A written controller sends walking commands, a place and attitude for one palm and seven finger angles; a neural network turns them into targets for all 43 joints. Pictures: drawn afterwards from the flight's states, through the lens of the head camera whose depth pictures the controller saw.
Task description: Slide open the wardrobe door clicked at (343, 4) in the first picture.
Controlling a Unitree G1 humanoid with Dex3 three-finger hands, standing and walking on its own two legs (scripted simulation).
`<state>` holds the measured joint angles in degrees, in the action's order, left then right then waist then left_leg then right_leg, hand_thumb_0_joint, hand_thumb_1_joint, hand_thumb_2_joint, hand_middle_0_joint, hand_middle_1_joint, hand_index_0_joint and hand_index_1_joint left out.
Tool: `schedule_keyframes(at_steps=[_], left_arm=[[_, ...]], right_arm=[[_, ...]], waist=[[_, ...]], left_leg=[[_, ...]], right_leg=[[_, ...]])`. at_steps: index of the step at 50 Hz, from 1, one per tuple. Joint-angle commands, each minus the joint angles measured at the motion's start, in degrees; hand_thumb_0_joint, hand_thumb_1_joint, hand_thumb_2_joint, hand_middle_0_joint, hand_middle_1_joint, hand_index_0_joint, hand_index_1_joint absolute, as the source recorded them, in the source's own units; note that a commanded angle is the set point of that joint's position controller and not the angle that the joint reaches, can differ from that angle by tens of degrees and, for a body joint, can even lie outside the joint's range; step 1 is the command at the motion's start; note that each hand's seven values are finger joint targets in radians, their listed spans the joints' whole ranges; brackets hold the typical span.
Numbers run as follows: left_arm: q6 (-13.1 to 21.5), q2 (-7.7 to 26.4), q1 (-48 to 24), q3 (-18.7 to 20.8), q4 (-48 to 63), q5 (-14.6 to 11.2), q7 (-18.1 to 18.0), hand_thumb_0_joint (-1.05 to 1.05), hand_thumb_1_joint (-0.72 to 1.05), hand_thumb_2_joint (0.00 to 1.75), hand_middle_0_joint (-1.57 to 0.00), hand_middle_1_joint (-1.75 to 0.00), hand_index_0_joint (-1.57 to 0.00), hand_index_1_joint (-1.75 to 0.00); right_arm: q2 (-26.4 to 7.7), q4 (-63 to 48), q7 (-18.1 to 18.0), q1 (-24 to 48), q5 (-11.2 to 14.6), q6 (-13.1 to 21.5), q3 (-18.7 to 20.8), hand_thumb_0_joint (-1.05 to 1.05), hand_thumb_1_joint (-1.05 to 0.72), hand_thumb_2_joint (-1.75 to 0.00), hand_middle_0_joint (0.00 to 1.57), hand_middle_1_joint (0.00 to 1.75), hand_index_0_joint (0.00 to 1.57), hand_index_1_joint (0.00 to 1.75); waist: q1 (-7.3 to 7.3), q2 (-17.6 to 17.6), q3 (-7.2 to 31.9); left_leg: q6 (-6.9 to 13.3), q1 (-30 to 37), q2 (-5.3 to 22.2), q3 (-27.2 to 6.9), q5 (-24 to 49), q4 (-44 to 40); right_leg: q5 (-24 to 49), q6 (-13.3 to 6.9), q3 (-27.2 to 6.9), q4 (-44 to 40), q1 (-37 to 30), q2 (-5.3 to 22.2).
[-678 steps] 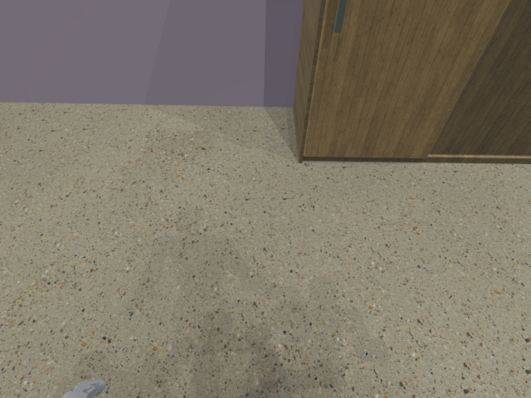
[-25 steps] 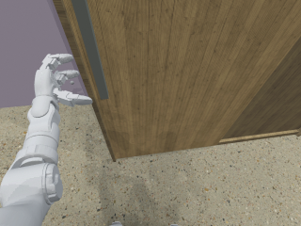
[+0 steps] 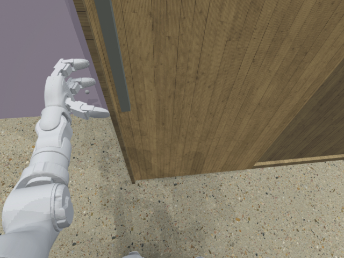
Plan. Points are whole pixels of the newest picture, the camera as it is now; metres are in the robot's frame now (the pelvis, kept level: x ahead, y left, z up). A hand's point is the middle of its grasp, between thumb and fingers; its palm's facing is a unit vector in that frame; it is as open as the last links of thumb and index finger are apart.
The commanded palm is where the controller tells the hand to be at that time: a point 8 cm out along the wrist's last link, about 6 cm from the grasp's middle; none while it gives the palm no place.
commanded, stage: feel for the door with the fingertips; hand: left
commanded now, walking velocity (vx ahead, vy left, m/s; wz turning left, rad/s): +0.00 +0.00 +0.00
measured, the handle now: (115, 52) +0.54 +0.12 +0.17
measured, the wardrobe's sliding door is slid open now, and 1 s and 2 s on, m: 0.00 0.00 0.00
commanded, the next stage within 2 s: slide the fingers in behind the handle in 1.08 s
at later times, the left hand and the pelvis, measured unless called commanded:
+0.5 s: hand (106, 89) +0.47 +0.15 +0.12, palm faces +0.08 -1.00 +0.01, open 14.0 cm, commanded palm +0.44 +0.20 +0.12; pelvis +0.00 +0.00 +0.00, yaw -1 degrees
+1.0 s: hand (104, 84) +0.49 +0.15 +0.12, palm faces +0.09 -1.00 +0.01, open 14.0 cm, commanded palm +0.46 +0.21 +0.12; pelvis -0.01 +0.00 +0.00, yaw +0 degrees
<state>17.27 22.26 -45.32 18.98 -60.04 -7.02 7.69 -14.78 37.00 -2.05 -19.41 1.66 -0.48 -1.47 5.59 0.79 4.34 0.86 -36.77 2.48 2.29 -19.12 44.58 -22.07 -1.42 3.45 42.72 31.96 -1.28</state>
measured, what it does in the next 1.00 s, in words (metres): stands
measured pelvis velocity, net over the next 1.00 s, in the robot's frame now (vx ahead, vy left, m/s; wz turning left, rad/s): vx -0.01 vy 0.00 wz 0.00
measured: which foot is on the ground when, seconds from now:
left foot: down 0.00-1.00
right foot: down 0.00-1.00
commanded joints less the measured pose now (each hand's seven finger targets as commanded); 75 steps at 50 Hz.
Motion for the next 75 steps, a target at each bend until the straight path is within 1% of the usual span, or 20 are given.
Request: schedule_keyframes(at_steps=[1, 10, 13, 17, 24, 30, 33, 35, 38, 46, 47, 51, 53, 54, 57, 59, 62, 65, 69, 75], left_arm=[[4.4, 13.2, -28.0, 0.7, 14.1, -1.2, 0.8, 0.0, -0.5, 0.3, -0.3, -1.2, -0.3, -1.2], [3.4, 7.1, -27.7, -2.8, 14.4, -2.1, -0.4, 0.0, -0.5, 0.3, -0.3, -1.2, -0.3, -1.2], [3.4, 7.5, -27.5, -2.0, 13.5, -1.3, -2.3, 0.0, -0.5, 0.3, -0.3, -1.2, -0.3, -1.2], [4.7, 9.3, -28.4, -0.2, 15.4, 0.3, -4.8, 0.0, -0.5, 0.3, -0.3, -1.2, -0.3, -1.2], [4.8, 7.9, -25.0, -0.6, 15.5, 1.0, -6.1, 0.0, -0.5, 0.3, -0.3, -1.2, -0.3, -1.2], [3.9, 8.1, -29.3, -1.4, 12.6, 0.8, -5.7, 0.0, -0.5, 0.3, -0.3, -1.2, -0.3, -1.2], [5.2, 9.7, -30.2, -0.2, 13.3, 0.8, -5.3, 0.0, -0.5, 0.3, -0.3, -1.2, -0.3, -1.2], [5.3, 5.9, -30.3, -3.2, 11.7, 0.5, -4.5, 0.0, -0.5, 0.3, -0.3, -1.2, -0.3, -1.2], [4.2, 9.1, -30.8, -1.2, 7.4, 0.3, -4.0, 0.0, -0.5, 0.3, -0.3, -1.2, -0.3, -1.2], [5.8, 9.6, -35.1, -1.3, 9.0, 0.8, -4.6, 0.0, -0.5, 0.3, -0.3, -1.2, -0.3, -1.2], [5.8, 10.3, -33.8, -0.5, 7.9, 0.8, -4.8, 0.0, -0.5, 0.3, -0.3, -1.2, -0.3, -1.2], [4.3, 12.7, -36.1, 0.2, 6.0, 1.6, -4.8, 0.0, -0.5, 0.3, -0.3, -1.2, -0.3, -1.2], [4.8, 14.4, -35.6, 1.9, 6.7, 1.5, -5.0, 0.0, -0.5, 0.3, -0.3, -1.2, -0.3, -1.2], [5.1, 13.7, -37.3, 0.9, 8.1, 1.6, -4.9, 0.0, -0.5, 0.3, -0.3, -1.2, -0.3, -1.2], [5.7, 13.4, -37.7, 1.2, 6.2, 1.5, -4.9, 0.0, -0.5, 0.3, -0.3, -1.2, -0.3, -1.2], [5.7, 12.0, -37.1, 0.2, 7.1, 1.5, -4.8, 0.0, -0.5, 0.3, -0.3, -1.2, -0.3, -1.2], [5.5, 11.5, -36.0, 0.5, 6.1, 1.1, -4.9, 0.0, -0.5, 0.3, -0.3, -1.2, -0.3, -1.2], [5.0, 9.9, -36.3, -1.4, 6.1, 1.5, -4.7, 0.0, -0.5, 0.3, -0.3, -1.2, -0.3, -1.2], [5.4, 11.4, -33.6, 0.5, 7.6, 1.5, -5.1, 0.0, -0.5, 0.3, -0.3, -1.2, -0.3, -1.2], [5.2, 7.6, -32.6, -2.0, 9.1, 1.1, -5.4, 0.0, -0.5, 0.3, -0.3, -1.2, -0.3, -1.2]], right_arm=[[-8.8, -4.0, -0.9, -5.7, 0.1, 1.4, 3.6, 0.0, -0.9, -0.9, 0.2, 0.3, 0.2, 0.3], [-8.8, -3.0, -0.2, -6.7, -0.1, 1.7, 4.2, 0.0, -0.9, -0.9, 0.2, 0.3, 0.2, 0.3], [-8.8, -2.9, 0.0, -6.8, -0.4, 1.7, 4.2, 0.0, -0.9, -0.9, 0.2, 0.3, 0.2, 0.3], [-8.6, -2.8, 0.4, -7.2, -0.8, 1.9, 4.4, 0.0, -0.9, -0.9, 0.2, 0.3, 0.2, 0.3], [-8.2, -3.7, 0.7, -6.2, -0.7, 1.9, 4.2, 0.0, -0.9, -0.9, 0.2, 0.3, 0.2, 0.3], [-8.1, -3.2, 0.1, -6.1, -0.5, 1.7, 3.9, 0.0, -0.9, -0.9, 0.2, 0.3, 0.2, 0.3], [-8.3, -2.8, 0.0, -6.6, -0.6, 2.0, 4.1, 0.0, -0.9, -0.9, 0.2, 0.3, 0.2, 0.3], [-8.0, -2.5, 0.1, -6.4, -0.5, 2.2, 4.1, 0.0, -0.9, -0.9, 0.2, 0.3, 0.2, 0.3], [-8.8, -1.9, 0.0, -7.1, -0.4, 2.0, 4.0, 0.0, -0.9, -0.9, 0.2, 0.3, 0.2, 0.3], [-8.7, -1.5, 0.3, -7.9, -0.9, 2.2, 4.1, 0.0, -0.9, -0.9, 0.2, 0.3, 0.2, 0.3], [-9.0, -1.6, 0.3, -8.6, -1.0, 2.1, 4.1, 0.0, -0.9, -0.9, 0.2, 0.3, 0.2, 0.3], [-9.3, -1.8, 0.2, -8.7, -1.0, 1.5, 3.8, 0.0, -0.9, -0.9, 0.2, 0.3, 0.2, 0.3], [-9.5, -2.1, 0.1, -9.1, -1.1, 1.4, 4.0, 0.0, -0.9, -0.9, 0.2, 0.3, 0.2, 0.3], [-9.3, -2.1, 0.1, -9.1, -1.2, 1.5, 3.9, 0.0, -0.9, -0.9, 0.2, 0.3, 0.2, 0.3], [-9.4, -1.2, 0.1, -10.3, -1.3, 1.4, 4.1, 0.0, -0.9, -0.9, 0.2, 0.3, 0.2, 0.3], [-9.3, -1.5, 0.4, -10.0, -1.3, 1.4, 4.1, 0.0, -0.9, -0.9, 0.2, 0.3, 0.2, 0.3], [-9.4, -1.2, 0.5, -10.7, -1.4, 1.3, 4.3, 0.0, -0.9, -0.9, 0.2, 0.3, 0.2, 0.3], [-9.3, -1.4, 0.6, -10.2, -1.3, 1.1, 4.2, 0.0, -0.9, -0.9, 0.2, 0.3, 0.2, 0.3], [-9.3, -1.8, 0.8, -10.1, -1.4, 1.1, 4.3, 0.0, -0.9, -0.9, 0.2, 0.3, 0.2, 0.3], [-8.9, -2.5, 1.0, -9.2, -1.2, 0.9, 4.3, 0.0, -0.9, -0.9, 0.2, 0.3, 0.2, 0.3]], waist=[[0.54, 4.0, 22.8], [1.0, 3.3, 21.6], [0.81, 1.2, 20.6], [-0.21, 4.0, 23.4], [-0.85, 2.0, 22.7], [1.12, -0.5, 18.9], [0.59, 1.4, 22.1], [1.64, 1.5, 20.7], [1.86, -0.4, 18.0], [2.12, 3.6, 22.8], [2.05, 1.2, 22.8], [2.74, 1.6, 20.4], [2.11, 1.7, 23.3], [2.55, 4.1, 24.1], [3.54, 1.3, 22.9], [2.88, 4.1, 23.9], [3.14, 1.5, 23.3], [3.62, 2.9, 21.6], [1.84, 4.1, 24.2], [2.1, 2.7, 22.1]], left_leg=[[1.1, 19.1, -1.6, -3.2, 15.5, -3.4], [0.9, 20.5, -1.3, -4.0, 16.4, -3.7], [1.0, 18.9, -1.4, -3.9, 15.1, -3.8], [0.7, 20.3, -1.4, -4.0, 16.3, -3.4], [0.8, 18.2, -1.6, -2.7, 16.2, -3.9], [1.3, 15.3, -1.9, -2.0, 12.1, -4.3], [1.2, 17.2, -1.9, -2.5, 13.7, -3.9], [1.1, 17.8, -1.8, -2.5, 13.5, -3.6], [1.4, 14.5, -1.9, -2.6, 10.2, -4.0], [1.1, 17.3, -1.9, -3.3, 12.6, -3.0], [1.3, 16.3, -2.0, -3.3, 13.0, -2.8], [1.4, 13.1, -1.9, -3.0, 10.2, -3.3], [1.4, 14.0, -1.9, -3.0, 12.1, -2.9], [1.3, 15.3, -1.9, -3.0, 13.2, -2.7], [1.4, 15.2, -1.6, -3.4, 13.0, -2.3], [1.1, 16.3, -1.7, -3.4, 13.8, -2.5], [1.3, 16.0, -1.6, -3.6, 13.9, -2.3], [1.1, 16.3, -1.4, -3.7, 12.9, -2.7], [0.9, 17.6, -1.4, -3.9, 14.6, -2.7], [0.9, 17.4, -1.4, -3.6, 13.8, -2.9]], right_leg=[[20.1, 0.8, -2.3, -5.5, -3.2, -1.3], [18.6, 0.6, -1.2, -5.6, -0.6, -1.6], [17.7, 0.8, -1.2, -5.5, -0.6, -1.6], [18.0, 0.4, -1.3, -4.7, -1.2, -1.6], [20.6, 0.6, -1.6, -4.8, -4.1, -1.6], [19.2, 1.2, -2.6, -6.5, -4.0, -1.2], [20.1, 0.9, -2.8, -5.9, -4.5, -1.2], [19.5, 1.0, -2.3, -6.1, -2.5, -1.3], [16.8, 1.2, -2.7, -6.9, -2.0, -1.1], [17.3, 0.9, -2.5, -5.7, -0.9, -1.2], [17.9, 1.0, -2.5, -5.6, -1.7, -1.4], [16.4, 1.3, -2.9, -6.1, -1.5, -1.1], [18.0, 1.2, -3.0, -5.6, -2.8, -1.2], [18.8, 1.2, -3.1, -5.4, -2.2, -1.2], [17.6, 1.3, -2.6, -5.6, -0.8, -1.5], [18.0, 1.1, -2.4, -5.3, -0.3, -1.6], [17.8, 1.0, -2.1, -5.5, -0.4, -1.8], [16.5, 1.1, -2.0, -5.6, 1.5, -1.7], [17.3, 0.7, -1.7, -4.9, 0.2, -1.8], [17.1, 0.8, -1.5, -5.2, 0.6, -1.9]])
